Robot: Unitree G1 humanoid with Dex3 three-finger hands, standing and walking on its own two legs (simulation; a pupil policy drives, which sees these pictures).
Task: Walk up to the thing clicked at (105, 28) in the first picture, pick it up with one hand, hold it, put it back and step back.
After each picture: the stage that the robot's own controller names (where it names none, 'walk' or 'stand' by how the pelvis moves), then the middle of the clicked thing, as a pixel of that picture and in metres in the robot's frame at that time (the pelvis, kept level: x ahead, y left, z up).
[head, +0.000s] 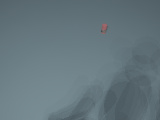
stand; (104, 28) +1.69 -0.31 -0.72
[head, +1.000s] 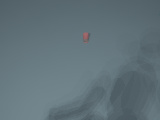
walk; (85, 37) +1.56 +0.05 -0.69
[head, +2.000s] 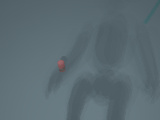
walk; (61, 66) +1.00 +0.27 -0.71
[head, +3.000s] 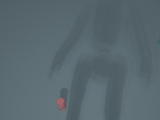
walk; (61, 104) +0.59 +0.23 -0.72
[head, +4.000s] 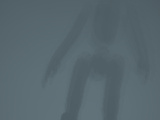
stand; out of the picture +0.37 +0.15 -0.70
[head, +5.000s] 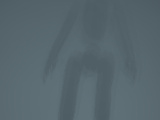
stand; out of the picture +0.32 +0.16 -0.72
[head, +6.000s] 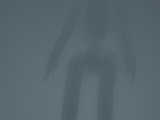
stand; out of the picture +0.31 +0.16 -0.73
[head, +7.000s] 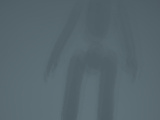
stand; out of the picture +0.30 +0.15 -0.73
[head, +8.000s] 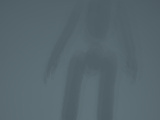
stand; out of the picture +0.30 +0.15 -0.73
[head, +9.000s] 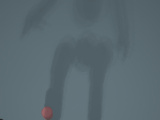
go down; (47, 113) +0.34 +0.15 -0.60
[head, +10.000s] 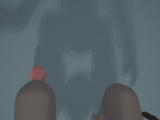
go down; (38, 76) +0.38 +0.19 -0.31
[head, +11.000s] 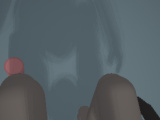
close in; (15, 69) +0.38 +0.21 -0.25
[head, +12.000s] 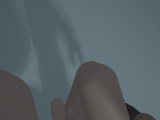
close; out of the picture +0.37 +0.23 -0.22
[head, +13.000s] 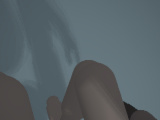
close; out of the picture +0.38 +0.24 -0.21
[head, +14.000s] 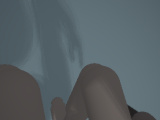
lift; out of the picture +0.33 +0.22 -0.21
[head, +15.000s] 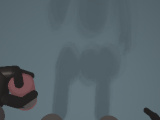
lift; (24, 93) +0.30 +0.19 -0.01
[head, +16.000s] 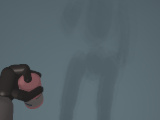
hold; (31, 91) +0.32 +0.17 +0.01
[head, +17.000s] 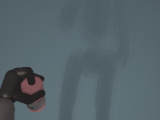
hold; (34, 94) +0.31 +0.17 -0.01
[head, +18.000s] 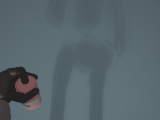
crouch; (29, 93) +0.33 +0.17 -0.07
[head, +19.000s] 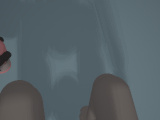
lower; out of the picture +0.42 +0.24 -0.14
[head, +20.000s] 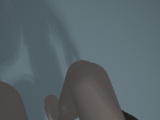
lower; out of the picture +0.40 +0.27 -0.23
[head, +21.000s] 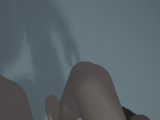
lower; out of the picture +0.39 +0.27 -0.23
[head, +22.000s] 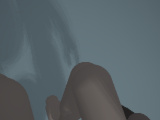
lower; out of the picture +0.38 +0.27 -0.23
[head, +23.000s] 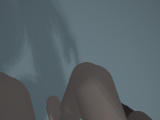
lower; out of the picture +0.38 +0.27 -0.23
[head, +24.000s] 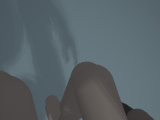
open; out of the picture +0.37 +0.25 -0.23
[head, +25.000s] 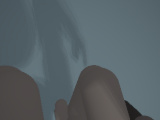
stand; out of the picture +0.36 +0.25 -0.23
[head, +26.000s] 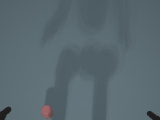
stand; (47, 112) +0.35 +0.18 -0.57
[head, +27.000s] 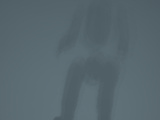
stand; out of the picture +0.33 +0.17 -0.66
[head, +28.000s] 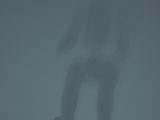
stand; out of the picture +0.33 +0.17 -0.67
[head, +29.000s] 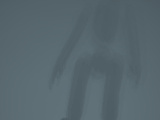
stand; out of the picture +0.35 +0.16 -0.72
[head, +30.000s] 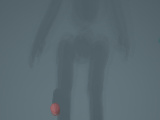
walk; (55, 109) +0.42 +0.15 -0.70
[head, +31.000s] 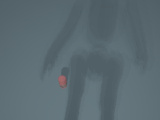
walk; (62, 82) +0.69 +0.20 -0.70
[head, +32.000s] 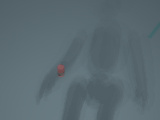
stand; (60, 70) +0.97 +0.17 -0.71
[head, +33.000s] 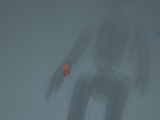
stand; (66, 70) +0.94 +0.15 -0.72
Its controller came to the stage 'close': yes
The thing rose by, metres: 0.71
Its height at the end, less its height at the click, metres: +0.00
